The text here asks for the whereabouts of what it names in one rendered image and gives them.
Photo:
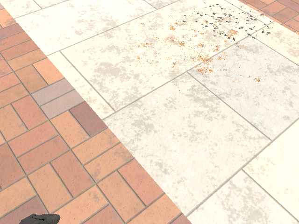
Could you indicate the left robot hand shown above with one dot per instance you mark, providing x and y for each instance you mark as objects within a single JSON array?
[{"x": 41, "y": 219}]

